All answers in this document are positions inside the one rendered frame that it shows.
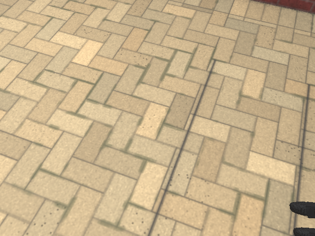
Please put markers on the robot right hand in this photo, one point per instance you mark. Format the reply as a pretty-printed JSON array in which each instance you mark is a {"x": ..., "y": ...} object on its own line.
[{"x": 307, "y": 209}]

